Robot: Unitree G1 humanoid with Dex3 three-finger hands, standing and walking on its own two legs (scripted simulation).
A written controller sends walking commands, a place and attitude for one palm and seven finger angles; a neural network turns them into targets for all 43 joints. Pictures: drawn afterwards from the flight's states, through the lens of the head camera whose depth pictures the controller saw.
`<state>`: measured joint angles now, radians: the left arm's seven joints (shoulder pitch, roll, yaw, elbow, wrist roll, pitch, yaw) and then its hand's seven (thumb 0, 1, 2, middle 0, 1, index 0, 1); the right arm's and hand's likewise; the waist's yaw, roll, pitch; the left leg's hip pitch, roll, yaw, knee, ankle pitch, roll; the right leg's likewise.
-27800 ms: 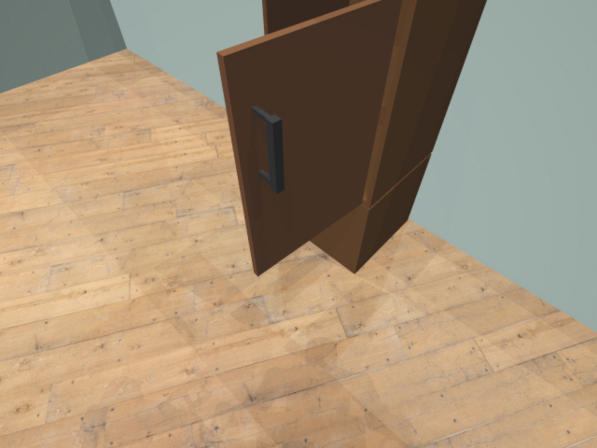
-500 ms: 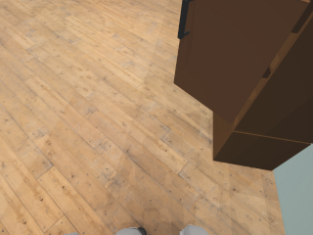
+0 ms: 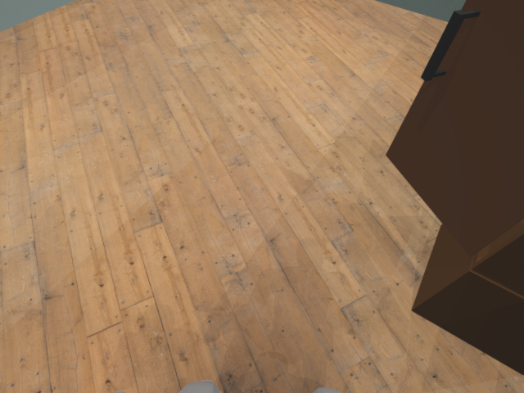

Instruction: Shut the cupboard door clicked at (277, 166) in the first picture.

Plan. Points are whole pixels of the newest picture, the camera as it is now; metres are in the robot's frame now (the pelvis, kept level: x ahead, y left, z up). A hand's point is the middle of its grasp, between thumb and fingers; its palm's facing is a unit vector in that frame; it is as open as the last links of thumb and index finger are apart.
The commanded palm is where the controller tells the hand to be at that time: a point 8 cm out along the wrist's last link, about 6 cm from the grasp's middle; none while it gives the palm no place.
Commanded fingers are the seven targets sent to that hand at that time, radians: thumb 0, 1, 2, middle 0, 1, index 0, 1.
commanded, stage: walk to a spot facing it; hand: left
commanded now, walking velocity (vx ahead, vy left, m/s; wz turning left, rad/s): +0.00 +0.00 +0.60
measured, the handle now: (449, 47) +0.83 -0.40 +0.09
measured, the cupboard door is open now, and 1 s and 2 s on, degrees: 54 54 54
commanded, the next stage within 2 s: turn to face it in 1.42 s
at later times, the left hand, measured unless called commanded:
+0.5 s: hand out of the picture -0.03 +0.19 -0.15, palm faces +0.38 -0.90 -0.21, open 7.4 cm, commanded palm none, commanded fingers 0.00 0.90 0.90 -0.20 -0.30 -0.20 -0.30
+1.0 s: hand (99, 368) +0.16 +0.27 -0.13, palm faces +0.50 -0.83 -0.25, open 7.4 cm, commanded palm none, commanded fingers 0.00 0.90 0.90 -0.20 -0.30 -0.20 -0.30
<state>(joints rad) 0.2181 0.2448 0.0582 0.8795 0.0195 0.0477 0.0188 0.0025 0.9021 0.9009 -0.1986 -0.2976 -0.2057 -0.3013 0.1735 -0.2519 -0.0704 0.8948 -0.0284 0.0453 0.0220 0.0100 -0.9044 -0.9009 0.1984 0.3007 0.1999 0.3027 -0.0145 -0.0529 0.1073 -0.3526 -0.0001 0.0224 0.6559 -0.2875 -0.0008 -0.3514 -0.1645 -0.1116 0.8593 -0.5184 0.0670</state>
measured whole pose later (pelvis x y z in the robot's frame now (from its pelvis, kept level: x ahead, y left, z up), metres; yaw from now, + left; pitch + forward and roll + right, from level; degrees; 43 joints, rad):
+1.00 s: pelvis +0.15 +0.04 +0.01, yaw +32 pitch -1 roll +1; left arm 0.14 0.19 0.06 0.87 0.03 -0.05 -0.02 0.00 0.91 0.90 -0.19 -0.30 -0.20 -0.30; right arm 0.36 -0.19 -0.05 1.06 -0.03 0.00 0.00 0.01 -0.90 -0.90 0.20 0.30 0.20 0.30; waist -0.03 0.03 0.09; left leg -0.27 -0.02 -0.05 1.00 -0.49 0.04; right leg -0.39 -0.07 -0.12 0.64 -0.24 -0.03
